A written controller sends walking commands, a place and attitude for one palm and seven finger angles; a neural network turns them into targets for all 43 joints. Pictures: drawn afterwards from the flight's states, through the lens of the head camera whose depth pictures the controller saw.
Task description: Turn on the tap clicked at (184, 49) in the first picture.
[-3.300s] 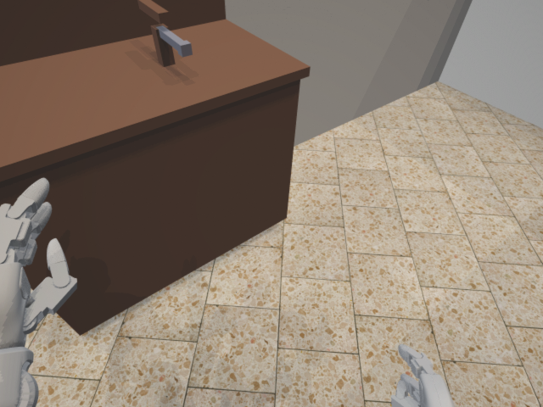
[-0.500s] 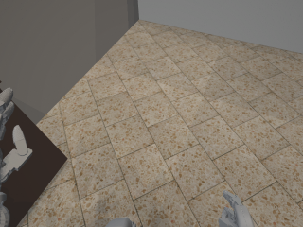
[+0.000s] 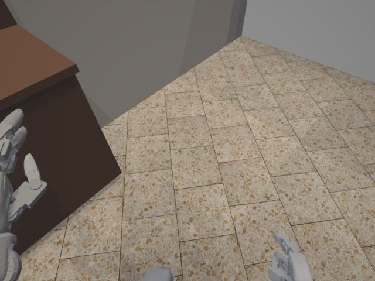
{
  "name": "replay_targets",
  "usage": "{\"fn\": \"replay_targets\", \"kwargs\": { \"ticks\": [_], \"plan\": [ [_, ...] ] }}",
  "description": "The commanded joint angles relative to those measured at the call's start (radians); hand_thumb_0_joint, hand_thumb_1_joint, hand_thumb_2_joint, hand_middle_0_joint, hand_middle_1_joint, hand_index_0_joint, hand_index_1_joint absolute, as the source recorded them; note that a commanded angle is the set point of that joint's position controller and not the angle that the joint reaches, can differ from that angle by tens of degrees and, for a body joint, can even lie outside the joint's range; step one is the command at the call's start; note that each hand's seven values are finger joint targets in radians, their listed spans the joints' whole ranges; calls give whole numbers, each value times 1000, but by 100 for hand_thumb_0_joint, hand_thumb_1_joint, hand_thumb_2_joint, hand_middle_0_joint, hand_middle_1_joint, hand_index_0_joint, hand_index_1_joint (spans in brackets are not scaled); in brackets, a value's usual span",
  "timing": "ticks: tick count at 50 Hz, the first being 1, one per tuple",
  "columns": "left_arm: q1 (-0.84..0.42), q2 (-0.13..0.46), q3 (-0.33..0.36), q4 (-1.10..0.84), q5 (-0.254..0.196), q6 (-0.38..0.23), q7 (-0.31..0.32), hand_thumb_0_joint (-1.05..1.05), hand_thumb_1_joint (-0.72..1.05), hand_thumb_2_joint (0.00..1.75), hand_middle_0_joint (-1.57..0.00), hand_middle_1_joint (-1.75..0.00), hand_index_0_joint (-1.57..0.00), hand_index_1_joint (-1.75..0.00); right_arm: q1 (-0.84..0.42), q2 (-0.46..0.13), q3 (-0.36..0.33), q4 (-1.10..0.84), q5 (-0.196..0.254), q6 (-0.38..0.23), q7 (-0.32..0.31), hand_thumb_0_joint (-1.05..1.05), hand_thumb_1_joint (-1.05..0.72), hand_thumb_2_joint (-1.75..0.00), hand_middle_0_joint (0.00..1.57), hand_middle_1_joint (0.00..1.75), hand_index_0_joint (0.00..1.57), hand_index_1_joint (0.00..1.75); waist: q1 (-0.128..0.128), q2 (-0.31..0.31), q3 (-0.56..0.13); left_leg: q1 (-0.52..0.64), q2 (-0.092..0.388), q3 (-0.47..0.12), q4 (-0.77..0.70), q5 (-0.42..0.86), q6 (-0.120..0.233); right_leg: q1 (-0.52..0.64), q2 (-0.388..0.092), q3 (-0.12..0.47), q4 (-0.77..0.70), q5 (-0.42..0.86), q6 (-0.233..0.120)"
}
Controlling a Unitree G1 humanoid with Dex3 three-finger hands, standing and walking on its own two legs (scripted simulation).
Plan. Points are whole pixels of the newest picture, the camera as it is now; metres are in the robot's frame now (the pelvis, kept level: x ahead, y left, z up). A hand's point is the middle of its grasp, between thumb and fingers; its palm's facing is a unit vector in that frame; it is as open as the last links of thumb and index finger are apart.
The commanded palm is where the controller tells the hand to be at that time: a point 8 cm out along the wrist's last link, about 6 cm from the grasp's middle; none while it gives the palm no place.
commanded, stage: turn to face it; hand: left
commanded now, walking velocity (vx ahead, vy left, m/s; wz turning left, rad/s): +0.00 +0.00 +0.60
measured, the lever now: out of the picture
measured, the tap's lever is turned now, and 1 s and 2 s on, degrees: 0 0 0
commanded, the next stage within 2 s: take the last steps up to it in 0.72 s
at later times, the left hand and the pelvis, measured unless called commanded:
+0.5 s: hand out of the picture +0.06 +0.27 +0.20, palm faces +0.61 -0.68 -0.41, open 7.4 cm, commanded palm +0.00 +0.30 +0.19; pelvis -0.06 -0.01 +0.01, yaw +18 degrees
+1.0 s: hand out of the picture -0.06 +0.25 +0.19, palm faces +0.77 -0.52 -0.37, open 7.4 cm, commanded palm -0.13 +0.27 +0.19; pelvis -0.13 -0.06 +0.00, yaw +29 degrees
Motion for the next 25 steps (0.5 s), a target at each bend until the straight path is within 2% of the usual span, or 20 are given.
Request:
{"fn": "replay_targets", "kwargs": {
  "ticks": [1,2,3,5,6,8,9,10,11,12,13,14,15,16,17,18,20,22,23,25],
  "plan": [
    [-95,226,127,-231,-1,-52,27,0,90,90,-20,-30,-20,-30,-99,-94,-53,-153,-11,-35,-23,0,-90,-90,20,30,20,30,-33,-244,-110,-97,6,49,512,-111,-44,48,-372,246,-275,277,-145],
    [-65,219,133,-214,3,-60,24,0,90,90,-20,-30,-20,-30,-115,-80,-38,-150,-10,-27,-32,0,-90,-90,20,30,20,30,-34,-209,-94,-83,17,70,459,-105,-52,58,-334,131,-251,393,-130],
    [-52,220,138,-197,6,-67,23,0,90,90,-20,-30,-20,-30,-120,-77,-36,-153,-8,-20,-42,0,-90,-90,20,30,20,30,-36,-217,-86,-48,27,91,378,-105,-52,64,-315,59,-233,472,-111],
    [-41,225,153,-190,9,-77,27,0,90,90,-20,-30,-20,-30,-125,-69,-37,-165,-14,-12,-57,0,-90,-90,20,30,20,30,-29,-230,-106,25,32,139,187,-111,-40,90,-303,8,-200,546,-93],
    [-12,226,163,-186,12,-80,31,0,90,90,-20,-30,-20,-30,-110,-71,-37,-174,-20,-8,-58,0,-90,-90,20,30,20,30,-19,-233,-129,44,25,167,119,-111,-34,116,-304,3,-183,564,-97],
    [18,211,162,-193,13,-81,39,0,90,90,-20,-30,-20,-30,-87,-72,-45,-185,-25,-3,-54,0,-90,-90,20,30,20,30,-6,-251,-152,68,15,196,11,-118,-24,140,-321,25,-157,582,-111],
    [17,204,156,-209,13,-82,41,0,90,90,-20,-30,-20,-30,-73,-76,-50,-189,-27,0,-50,0,-90,-90,20,30,20,30,-8,-249,-166,84,13,200,-57,-114,-21,156,-330,34,-129,597,-113],
    [19,188,142,-222,10,-82,42,0,90,90,-20,-30,-20,-30,-60,-79,-53,-189,-24,2,-47,0,-90,-90,20,30,20,30,-24,-219,-184,126,10,198,-148,-67,-18,164,-330,15,-80,583,-95],
    [5,191,143,-239,6,-85,43,0,90,90,-20,-30,-20,-30,-38,-79,-51,-188,-25,6,-43,0,-90,-90,20,30,20,30,-46,-191,-208,203,-13,213,-252,24,-15,137,-303,-16,-12,544,-61],
    [-9,199,140,-262,2,-91,44,0,90,90,-20,-30,-20,-30,-20,-93,-63,-188,-22,10,-44,0,-90,-90,20,30,20,30,-70,-130,-243,311,0,198,-339,150,0,94,-274,-40,130,513,-18],
    [-4,205,134,-297,-7,-102,42,0,90,90,-20,-30,-20,-30,-28,-125,-73,-200,-18,2,-44,0,-90,-90,20,30,20,30,-71,76,-248,425,160,-4,-369,469,81,-87,-174,-63,328,217,44],
    [-14,209,127,-334,-13,-124,32,0,90,90,-20,-30,-20,-30,-31,-151,-80,-210,-14,-15,-30,0,-90,-90,20,30,20,30,-46,298,-229,488,392,-324,-376,952,218,-284,-55,-24,504,-323,84],
    [29,247,169,-261,17,-133,16,0,90,90,-20,-30,-20,-30,1,-129,-70,-170,-21,-32,-18,0,-90,-90,20,30,20,30,-47,260,-200,472,416,-402,-367,974,254,-356,-59,60,596,-368,77],
    [7,225,145,-294,26,-141,5,0,90,90,-20,-30,-20,-30,-26,-134,-77,-164,-14,-41,-4,0,-90,-90,20,30,20,30,-57,174,-191,440,392,-360,-346,873,263,-379,-70,101,610,-316,76],
    [-8,225,144,-317,28,-143,2,0,90,90,-20,-30,-20,-30,-33,-148,-86,-153,-8,-49,5,0,-90,-90,20,30,20,30,-59,143,-175,399,342,-282,-345,753,239,-364,-68,96,586,-260,77],
    [4,217,145,-331,22,-141,4,0,90,90,-20,-30,-20,-30,-34,-146,-87,-147,-3,-55,10,0,-90,-90,20,30,20,30,-55,146,-169,358,290,-204,-352,669,210,-318,-55,73,535,-204,79],
    [16,212,149,-361,9,-134,8,0,90,90,-20,-30,-20,-30,-35,-144,-82,-151,-1,-65,13,0,-90,-90,20,30,20,30,-48,215,-171,254,221,-104,-383,506,163,-183,-28,36,423,-133,78],
    [45,178,131,-292,-6,-121,5,0,90,90,-20,-30,-20,-30,-31,-138,-72,-146,0,-68,11,0,-90,-90,20,30,20,30,-53,225,-142,170,217,-124,-431,314,158,-108,3,19,349,-138,77],
    [32,173,127,-266,-11,-116,6,0,90,90,-20,-30,-20,-30,-27,-137,-69,-144,1,-69,8,0,-90,-90,20,30,20,30,-57,202,-130,147,224,-157,-450,228,163,-86,12,21,312,-144,76],
    [-1,166,116,-224,-11,-103,7,0,90,90,-20,-30,-20,-30,-28,-135,-62,-142,0,-68,-2,0,-90,-90,20,30,20,30,-59,191,-115,135,222,-181,-469,96,163,-59,29,19,252,-159,73]
  ]
}}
